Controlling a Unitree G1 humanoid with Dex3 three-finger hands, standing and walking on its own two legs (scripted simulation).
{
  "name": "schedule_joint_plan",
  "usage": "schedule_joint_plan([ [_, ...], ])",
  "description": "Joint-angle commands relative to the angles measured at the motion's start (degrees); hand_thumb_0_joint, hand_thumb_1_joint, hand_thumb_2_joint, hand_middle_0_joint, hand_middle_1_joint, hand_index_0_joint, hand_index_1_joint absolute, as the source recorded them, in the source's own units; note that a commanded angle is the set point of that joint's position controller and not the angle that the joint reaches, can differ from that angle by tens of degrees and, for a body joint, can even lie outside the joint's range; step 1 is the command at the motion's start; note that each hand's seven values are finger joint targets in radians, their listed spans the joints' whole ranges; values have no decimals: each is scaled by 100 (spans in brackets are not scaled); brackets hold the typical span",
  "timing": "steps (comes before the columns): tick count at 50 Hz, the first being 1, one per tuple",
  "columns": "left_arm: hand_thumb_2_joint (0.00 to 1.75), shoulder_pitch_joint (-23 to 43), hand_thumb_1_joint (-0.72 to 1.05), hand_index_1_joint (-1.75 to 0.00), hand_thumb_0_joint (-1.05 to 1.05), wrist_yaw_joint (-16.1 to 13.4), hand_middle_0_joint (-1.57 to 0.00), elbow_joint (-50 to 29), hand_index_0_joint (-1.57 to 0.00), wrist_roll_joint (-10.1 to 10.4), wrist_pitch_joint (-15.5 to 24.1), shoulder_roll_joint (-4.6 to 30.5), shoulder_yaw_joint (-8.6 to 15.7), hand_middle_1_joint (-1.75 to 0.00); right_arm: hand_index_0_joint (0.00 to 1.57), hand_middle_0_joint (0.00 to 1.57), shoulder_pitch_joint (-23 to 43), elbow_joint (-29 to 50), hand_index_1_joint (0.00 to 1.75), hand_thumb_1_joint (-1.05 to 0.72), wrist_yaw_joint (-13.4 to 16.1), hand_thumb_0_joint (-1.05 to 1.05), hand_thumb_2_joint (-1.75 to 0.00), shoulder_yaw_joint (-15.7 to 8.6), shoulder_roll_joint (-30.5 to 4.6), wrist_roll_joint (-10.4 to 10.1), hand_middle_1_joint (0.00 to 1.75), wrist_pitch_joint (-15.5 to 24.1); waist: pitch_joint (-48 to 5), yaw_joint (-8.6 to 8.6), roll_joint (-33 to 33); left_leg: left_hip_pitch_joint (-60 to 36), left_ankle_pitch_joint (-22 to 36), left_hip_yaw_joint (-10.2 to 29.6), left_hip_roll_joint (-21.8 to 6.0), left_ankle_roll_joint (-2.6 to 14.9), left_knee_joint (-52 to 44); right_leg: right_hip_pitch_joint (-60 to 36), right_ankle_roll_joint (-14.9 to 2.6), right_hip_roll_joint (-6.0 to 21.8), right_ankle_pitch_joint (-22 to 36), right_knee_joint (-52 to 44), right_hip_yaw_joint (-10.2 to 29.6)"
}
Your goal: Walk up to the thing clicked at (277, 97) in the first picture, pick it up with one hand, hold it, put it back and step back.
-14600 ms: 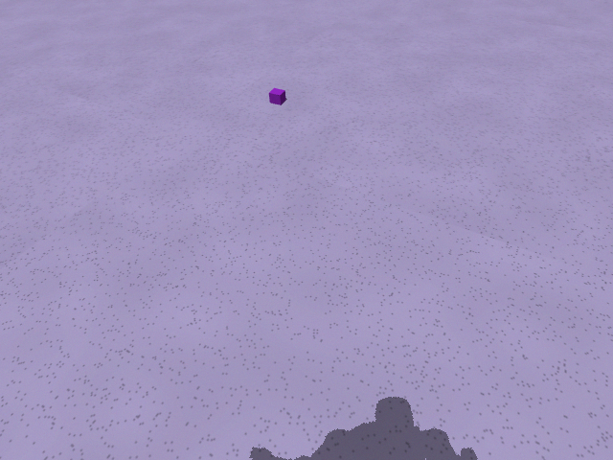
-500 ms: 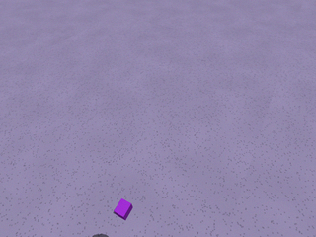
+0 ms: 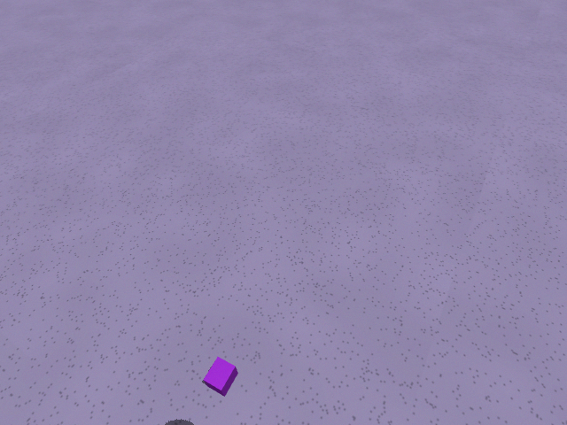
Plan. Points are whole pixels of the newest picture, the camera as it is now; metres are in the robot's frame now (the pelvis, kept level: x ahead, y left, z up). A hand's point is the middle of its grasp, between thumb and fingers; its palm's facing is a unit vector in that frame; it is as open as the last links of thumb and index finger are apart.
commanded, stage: stand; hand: left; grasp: from above
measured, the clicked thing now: (221, 376) +0.43 +0.26 -0.75
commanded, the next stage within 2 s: rise first in 0.36 s
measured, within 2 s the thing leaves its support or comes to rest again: neither
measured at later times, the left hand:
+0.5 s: hand out of the picture +0.08 +0.25 -0.16, palm faces -0.03 -0.94 -0.34, open 7.4 cm
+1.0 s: hand out of the picture +0.14 +0.27 -0.21, palm faces -0.05 -0.87 -0.48, open 12.7 cm
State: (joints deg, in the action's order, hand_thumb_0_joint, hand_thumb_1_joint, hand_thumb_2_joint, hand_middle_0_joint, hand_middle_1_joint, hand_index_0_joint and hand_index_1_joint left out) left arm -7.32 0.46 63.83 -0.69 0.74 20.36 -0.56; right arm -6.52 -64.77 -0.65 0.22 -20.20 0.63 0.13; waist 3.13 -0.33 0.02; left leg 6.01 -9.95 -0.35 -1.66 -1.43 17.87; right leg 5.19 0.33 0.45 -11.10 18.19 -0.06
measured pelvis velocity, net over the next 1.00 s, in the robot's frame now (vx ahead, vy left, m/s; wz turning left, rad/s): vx -0.01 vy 0.01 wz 0.01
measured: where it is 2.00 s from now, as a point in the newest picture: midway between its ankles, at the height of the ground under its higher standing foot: outside the picture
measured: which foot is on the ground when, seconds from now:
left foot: down 0.00-1.00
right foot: down 0.00-1.00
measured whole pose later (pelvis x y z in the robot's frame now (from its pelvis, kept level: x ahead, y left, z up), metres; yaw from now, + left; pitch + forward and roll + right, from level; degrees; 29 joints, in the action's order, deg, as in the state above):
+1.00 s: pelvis -0.01 +0.01 -0.05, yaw +0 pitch +12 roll -1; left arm -3.4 -6.2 44.7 -12.7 -13.1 16.0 8.6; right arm -14.0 -36.9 0.7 -1.3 -13.8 -0.7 4.1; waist -4.0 -1.4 0.2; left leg 38.7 -24.2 0.6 -1.4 -0.5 50.6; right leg 36.7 1.1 0.8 -24.6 49.1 -0.3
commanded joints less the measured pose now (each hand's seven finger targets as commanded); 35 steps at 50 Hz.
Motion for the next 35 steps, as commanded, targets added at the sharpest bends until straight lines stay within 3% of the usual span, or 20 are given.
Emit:
schedule_joint_plan([
  [1, 90, 163, 90, -30, 0, -107, -20, -306, -20, 13, 120, 1244, 263, -30, 20, 20, 160, 338, 30, -90, 97, 0, -90, -254, -1220, -7, 30, 142, -458, 25, -23, -242, 876, 444, -635, 238, -181, 84, -150, 714, 959, -292, 507],
  [10, 90, 159, 90, -30, 0, -119, -20, -321, -20, 12, 121, 1227, 258, -30, 20, 20, 162, 346, 30, -90, 106, 0, -90, -263, -1226, -14, 30, 129, -464, 19, -32, -218, 979, 424, -617, 221, -153, 50, -147, 712, 1094, -271, 483],
  [13, 90, 99, 90, -30, 0, -116, -20, -277, -20, 19, 113, 1237, 257, -30, 20, 20, 177, 337, 30, -90, 97, 0, -90, -254, -1186, -23, 30, 124, -370, 32, 13, -180, 789, 457, -611, 220, -206, 92, -145, 696, 846, -314, 479],
  [17, 90, 164, 90, -30, 0, -120, -20, -310, -20, 19, 125, 1233, 266, -30, 20, 20, 138, 347, 30, -90, 102, 0, -90, -256, -1183, -17, 30, 134, -519, 13, -10, -244, 1115, 429, -625, 236, -126, -51, -160, 725, 1242, -240, 477],
  [23, 92, 130, 88, -33, 0, -119, -19, -312, -18, 17, 119, 1224, 270, -31, 20, 20, 143, 368, 31, -94, 112, 0, -93, -263, -1230, -13, 31, 143, -480, 31, -67, -227, 1124, 439, -645, 231, -144, -41, -141, 727, 1186, -247, 462],
  [24, 98, 2140, 80, -41, 0, -197, -24, -2323, -18, 264, 644, 259, 288, -39, 20, 20, 106, 1942, 30, -89, 213, 0, -90, -19, -243, -403, 30, 425, -83, -643, -109, 639, 105, -268, 220, 216, 292, 1256, -36, 6, 564, 104, -10],
  [25, 93, 2658, 72, -49, 0, -230, -24, -1811, -19, 247, 565, 506, 372, -47, 20, 20, -191, 1622, 30, -84, 267, 0, -89, -39, -396, -410, 30, 439, -243, -454, 17, 613, -38, -250, 219, 223, 340, 992, -24, 8, 328, 141, -70],
  [26, 89, 1649, 65, -57, 0, -270, -23, -969, -20, 66, 368, 1258, 817, -55, 20, 20, -428, 1638, 30, -86, 330, 0, -89, -194, -618, -424, 30, 375, -247, -239, -16, 763, -46, -248, 207, 207, 408, 1017, -74, -19, 187, 215, -120],
  [27, 87, 1390, 57, -65, 0, -208, -23, -417, -21, -57, 239, 1211, 886, -63, 20, 20, -487, 1714, 30, -84, 317, 0, -88, -265, -605, -365, 30, 332, -345, -220, 255, 941, -50, -239, 246, 229, 645, 1131, -86, -25, 78, 328, -120],
  [28, 88, 1806, 49, -72, 0, -131, -21, -422, -20, -206, 192, 1230, 897, -71, 20, 20, -530, 1885, 30, -86, 322, 0, -89, -298, -547, -341, 30, 344, -508, -226, 413, 1114, 33, -197, 218, 259, 869, 1275, -80, -32, 189, 569, -145],
  [29, 85, 1784, 41, -77, 0, -102, -22, -476, -22, -367, 222, 1294, 1016, -76, 20, 20, -578, 2023, 30, -88, 322, 0, -90, -396, -549, -246, 30, 388, -923, -116, 360, 1199, 140, -208, 248, 255, 1094, 1234, -78, 10, 341, 799, -98],
  [30, 85, 1201, 33, -82, 0, -89, -21, -196, -22, -564, 139, 1267, 1147, -83, 20, 20, -757, 2068, 30, -91, 295, 0, -90, -470, -514, -184, 30, 407, -1227, 15, 166, 1349, 319, -201, 296, 221, 1289, 1225, -97, 25, 493, 1036, -98],
  [32, 83, 696, 17, -87, 0, -128, -20, -602, -22, -738, -9, 1140, 1258, -89, 20, 20, -873, 2408, 30, -92, 236, 0, -90, -535, -478, -175, 30, 426, -1727, 223, -305, 1311, 644, -173, 309, 133, 1487, 1277, -158, -28, 639, 1394, -114],
  [35, 82, 593, -7, -89, 0, -311, -21, -1027, -23, -840, -463, 790, 1114, -91, 20, 20, -758, 2834, 30, -88, 203, 0, -89, -544, -434, -232, 30, 427, -1612, 127, -213, 1393, 608, -94, 280, 112, 1436, 1389, -147, -91, 497, 1359, -197],
])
